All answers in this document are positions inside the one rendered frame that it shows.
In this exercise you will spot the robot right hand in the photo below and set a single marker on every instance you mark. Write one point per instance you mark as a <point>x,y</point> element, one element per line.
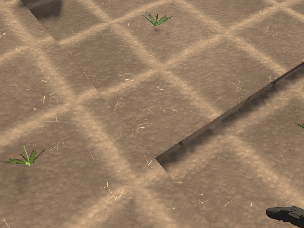
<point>294,215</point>

